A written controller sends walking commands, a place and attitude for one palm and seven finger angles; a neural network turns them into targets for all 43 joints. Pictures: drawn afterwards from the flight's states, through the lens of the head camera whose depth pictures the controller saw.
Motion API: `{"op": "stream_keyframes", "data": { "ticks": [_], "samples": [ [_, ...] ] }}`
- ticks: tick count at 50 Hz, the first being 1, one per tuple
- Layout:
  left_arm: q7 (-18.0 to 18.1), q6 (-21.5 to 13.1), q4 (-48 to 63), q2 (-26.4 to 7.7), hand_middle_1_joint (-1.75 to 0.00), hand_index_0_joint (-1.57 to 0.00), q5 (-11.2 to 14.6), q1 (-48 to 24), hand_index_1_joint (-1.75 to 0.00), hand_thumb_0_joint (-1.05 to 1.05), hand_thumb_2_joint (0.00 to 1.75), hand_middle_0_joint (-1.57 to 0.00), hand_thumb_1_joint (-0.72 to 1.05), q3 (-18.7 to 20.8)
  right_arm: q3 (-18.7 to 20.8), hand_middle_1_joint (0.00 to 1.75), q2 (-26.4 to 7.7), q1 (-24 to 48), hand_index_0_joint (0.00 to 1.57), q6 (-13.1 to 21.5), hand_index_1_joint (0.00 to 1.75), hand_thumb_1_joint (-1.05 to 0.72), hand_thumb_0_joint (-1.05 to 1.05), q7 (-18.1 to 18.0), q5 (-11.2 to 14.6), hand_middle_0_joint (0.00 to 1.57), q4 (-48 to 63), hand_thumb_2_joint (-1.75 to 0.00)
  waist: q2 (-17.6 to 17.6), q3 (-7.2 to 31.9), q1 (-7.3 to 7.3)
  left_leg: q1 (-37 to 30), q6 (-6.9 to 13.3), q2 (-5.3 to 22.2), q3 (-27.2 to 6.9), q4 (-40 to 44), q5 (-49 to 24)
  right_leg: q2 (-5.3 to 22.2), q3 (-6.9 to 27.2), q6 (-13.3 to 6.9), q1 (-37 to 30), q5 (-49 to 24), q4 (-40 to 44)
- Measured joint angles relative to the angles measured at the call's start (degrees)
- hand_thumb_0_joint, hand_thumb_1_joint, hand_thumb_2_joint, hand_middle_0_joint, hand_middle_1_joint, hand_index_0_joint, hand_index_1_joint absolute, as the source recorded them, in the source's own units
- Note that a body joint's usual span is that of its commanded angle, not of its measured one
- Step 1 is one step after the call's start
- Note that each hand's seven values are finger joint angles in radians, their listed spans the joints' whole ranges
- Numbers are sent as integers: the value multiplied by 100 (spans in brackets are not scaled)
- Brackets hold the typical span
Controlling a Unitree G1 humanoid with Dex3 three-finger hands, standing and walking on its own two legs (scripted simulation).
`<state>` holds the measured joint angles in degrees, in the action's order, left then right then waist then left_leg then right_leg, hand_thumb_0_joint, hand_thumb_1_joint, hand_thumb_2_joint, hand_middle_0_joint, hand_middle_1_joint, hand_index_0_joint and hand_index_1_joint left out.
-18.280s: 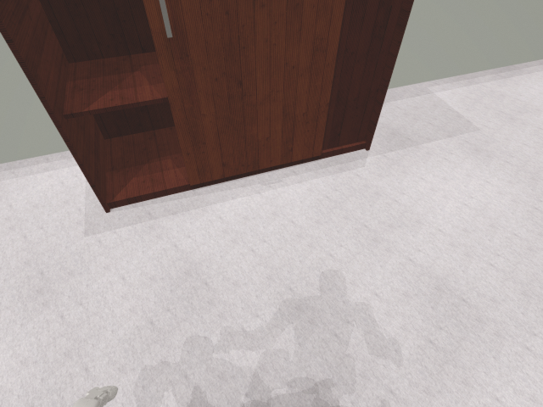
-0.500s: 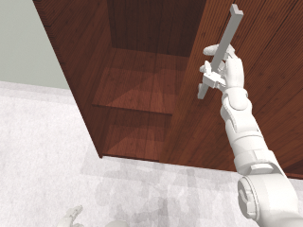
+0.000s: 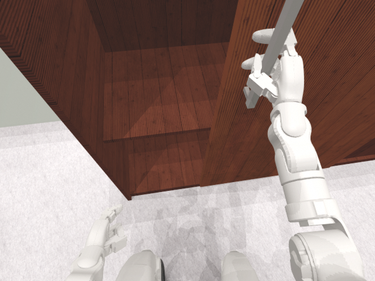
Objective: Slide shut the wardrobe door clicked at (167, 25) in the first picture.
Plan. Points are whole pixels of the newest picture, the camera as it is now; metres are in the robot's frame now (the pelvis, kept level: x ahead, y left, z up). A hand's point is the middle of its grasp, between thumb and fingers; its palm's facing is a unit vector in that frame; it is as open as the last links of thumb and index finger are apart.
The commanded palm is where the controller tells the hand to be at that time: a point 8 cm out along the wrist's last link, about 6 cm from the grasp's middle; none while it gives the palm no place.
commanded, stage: step sideways, sliding the door along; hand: right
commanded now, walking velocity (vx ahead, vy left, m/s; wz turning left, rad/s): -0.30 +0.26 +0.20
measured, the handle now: (266, 53) +0.48 -0.14 +0.17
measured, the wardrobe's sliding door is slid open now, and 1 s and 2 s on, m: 0.36 0.11 0.00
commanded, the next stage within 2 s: stop walking and hold the door there in 1.76 s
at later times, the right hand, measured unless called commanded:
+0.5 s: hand (198, 81) +0.43 -0.01 +0.15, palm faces +0.13 +0.99 -0.08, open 5.9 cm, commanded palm +0.39 +0.00 +0.16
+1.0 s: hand (111, 91) +0.40 +0.13 +0.16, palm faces +0.08 +1.00 -0.04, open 5.8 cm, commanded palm +0.37 +0.15 +0.16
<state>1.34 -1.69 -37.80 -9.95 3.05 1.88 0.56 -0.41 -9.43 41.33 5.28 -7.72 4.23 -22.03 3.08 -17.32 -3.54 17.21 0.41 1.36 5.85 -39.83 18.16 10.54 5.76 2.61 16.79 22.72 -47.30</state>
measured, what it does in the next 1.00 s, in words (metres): steps to the left: right foot, then right foot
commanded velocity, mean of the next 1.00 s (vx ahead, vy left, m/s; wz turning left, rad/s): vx -0.31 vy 0.26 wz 0.21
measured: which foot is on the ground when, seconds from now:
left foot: down 0.00-0.34, up 0.36-0.46, down 0.48-0.68, up 0.70-0.82, down 0.84-1.00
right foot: up 0.00-0.02, down 0.04-0.20, up 0.22-0.30, down 0.32-0.50, up 0.52-0.64, down 0.66-0.86, up 0.88-1.00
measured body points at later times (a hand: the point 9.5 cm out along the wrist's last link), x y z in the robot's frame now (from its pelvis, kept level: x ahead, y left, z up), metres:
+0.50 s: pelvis +0.04 +0.11 +0.01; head +0.15 +0.12 +0.44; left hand +0.27 +0.31 -0.10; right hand +0.42 -0.07 +0.16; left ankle +0.06 +0.21 -0.71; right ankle +0.01 -0.11 -0.71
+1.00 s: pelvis +0.02 +0.22 +0.01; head +0.13 +0.24 +0.45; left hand +0.25 +0.43 -0.09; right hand +0.39 +0.08 +0.16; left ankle +0.06 +0.29 -0.71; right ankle +0.01 +0.03 -0.70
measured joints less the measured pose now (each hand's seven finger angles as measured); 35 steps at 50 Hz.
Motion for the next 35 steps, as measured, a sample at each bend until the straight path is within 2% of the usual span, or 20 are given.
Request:
{"op": "stream_keyframes", "data": {
  "ticks": [1, 2, 5, 7, 8, 9, 10, 13, 15, 16, 17, 19, 21, 24, 26, 27, 30, 32, 33, 35],
  "samples": [
    [34, -27, -21, -13, -30, -20, -16, -10, -30, 1, 90, -21, 90, 4, 3, 140, 37, -89, 17, -30, 140, -82, 0, -27, -18, 45, 107, -88, -68, 53, 9, 16, 20, 40, 21, 45, 6, -104, -132, -67, -31, -92, 250],
    [62, -69, -25, -40, -30, -20, -35, -7, -30, 1, 90, -21, 90, 13, -14, 140, 56, -182, 18, -70, 141, -82, 0, -60, -25, 45, 230, -88, -105, 113, -12, 81, 32, 44, 19, 18, -23, -122, -295, -128, -156, -592, 670],
    [-17, -151, 131, -47, -30, -20, -117, 67, -30, 1, 90, -21, 90, 165, -76, 140, 37, -358, 19, -108, 141, -82, 0, -48, 45, 44, 495, -88, -188, 153, -184, 431, -23, -54, -258, -608, 255, 9, -473, 347, -444, -422, 1239],
    [-121, -210, 258, -77, -30, -20, -120, 119, -30, 1, 90, -20, 90, 207, -55, 140, 14, -480, 19, -71, 141, -82, 0, -36, 64, 44, 641, -88, -123, 102, -248, 343, 34, -123, -361, -438, 241, 139, -519, 431, -501, -369, 1227],
    [-155, -224, 311, -82, -30, -20, -104, 148, -30, 1, 90, -20, 90, 200, -31, 140, -9, -549, 19, -53, 141, -81, 0, -31, 58, 44, 713, -88, -106, 92, -245, 175, 40, -119, -372, -78, -99, 211, -578, 453, -468, -373, 1095],
    [-175, -219, 334, -94, -30, -20, -72, 140, -30, 1, 90, -20, 90, 183, 19, 140, -23, -625, 19, -32, 141, -81, 0, -26, 28, 44, 791, -88, -46, 57, -198, 20, 63, -176, -295, 103, -105, 320, -602, 433, -392, -408, 887],
    [-173, -199, 324, -107, -30, -20, -40, 95, -30, 1, 90, -20, 90, 167, 79, 140, -26, -714, 19, -6, 141, -80, 0, -21, 5, 45, 879, -88, 19, 16, -117, -68, 119, -236, -194, 170, -51, 412, -598, 302, -271, -558, 657],
    [-75, -222, 259, -132, -30, -20, -19, 8, -30, 2, 90, -20, 90, 133, 166, 141, 22, -1053, 21, 54, 141, -80, 0, -71, -26, 46, 1197, -88, -109, 80, -20, -44, 260, -194, -187, 335, -33, -2, -562, 54, 6, 68, 247],
    [-20, -321, 261, -184, -30, -20, -47, -5, -30, 2, 90, -20, 90, 112, 154, 141, 107, -1285, 22, 42, 141, -81, 0, -153, 24, 46, 1490, -88, -168, 136, 4, 50, 287, -208, -230, 415, -234, -209, -823, -43, -105, -384, 897],
    [-14, -352, 283, -217, -30, -20, -61, -2, -30, 2, 90, -20, 90, 121, 132, 141, 145, -1387, 22, 41, 141, -81, 1, -189, 29, 46, 1622, -88, -133, 164, 13, 129, 250, -276, -219, 347, -362, -166, -966, -113, -237, -1124, 1280],
    [-33, -355, 311, -211, -30, -20, -76, 10, -30, 2, 90, -20, 90, 154, 89, 142, 146, -1452, 22, 52, 141, -82, 1, -193, 46, 46, 1714, -88, -160, 179, -3, 245, 157, -318, -242, 169, -453, -101, -1045, -23, -367, -1174, 1509],
    [-133, -356, 400, -170, -30, -20, -122, 84, -30, 2, 90, -20, 90, 235, -7, 142, 148, -1487, 23, 86, 141, -82, 1, -141, -13, 46, 1795, -88, -261, 162, -100, 446, 34, -332, -341, -356, 11, -27, -1145, 218, -560, -834, 1750],
    [-216, -394, 478, -183, -30, -20, -153, 151, -30, 2, 90, -20, 90, 262, -80, 142, 205, -1499, 22, 125, 141, -82, 1, -121, -82, 46, 1836, -87, -208, 113, -220, 472, 30, -297, -343, -554, 230, 114, -1161, 355, -644, -653, 1775],
    [-260, -384, 550, -156, -30, -20, -151, 163, -30, 2, 90, -20, 90, 193, -95, 142, 178, -1594, 21, 149, 141, -81, 0, -105, -112, 48, 1963, -87, -94, 74, -350, 150, 21, -148, -282, 11, -199, 372, -1203, 513, -640, -496, 1475],
    [-248, -334, 522, -89, -30, -20, -81, 57, -30, 2, 90, -20, 90, 113, -17, 142, 120, -1670, 20, 167, 140, -81, 0, -94, -131, 50, 2064, -87, -1, 9, -290, -122, 157, -281, -140, 283, 79, 601, -1180, 467, -457, -488, 979],
    [-222, -299, 481, -68, -30, -20, -57, -36, -30, 2, 90, -20, 90, 75, 32, 142, 108, -1733, 20, 187, 140, -81, 0, -111, -135, 51, 2119, -87, 24, -28, -226, -151, 246, -323, -93, 299, 117, 612, -1101, 326, -315, -604, 678],
    [-112, -347, 396, -36, -30, -20, -84, -204, -30, 2, 90, -20, 90, 14, 112, 142, 176, -2030, 21, 204, 140, -81, 0, -199, -85, 51, 2351, -87, -130, 6, -119, -11, 401, -249, -207, 366, -140, 43, -887, 73, -38, 278, 321],
    [-67, -439, 390, -65, -30, -20, -116, -255, -30, 2, 90, -20, 90, -18, 106, 142, 255, -2237, 22, 174, 140, -82, 0, -295, -52, 50, 2556, -87, -180, 20, -35, 122, 394, -263, -275, 362, -470, -192, -1056, -14, -152, -302, 971],
    [-73, -455, 413, -98, -30, -20, -128, -246, -30, 2, 90, -21, 90, -9, 77, 141, 282, -2320, 23, 166, 140, -82, 0, -329, -59, 48, 2626, -87, -134, 46, -2, 213, 334, -333, -261, 257, -648, -162, -1178, -100, -301, -1286, 1411],
    [-149, -445, 471, -90, -30, -20, -151, -137, -30, 2, 90, -21, 90, 90, -43, 141, 274, -2341, 25, 159, 140, -82, 1, -276, -45, 47, 2629, -86, -198, 107, -43, 451, 111, -391, -297, -272, -446, -60, -1323, 71, -604, -1304, 1860]
  ]
}}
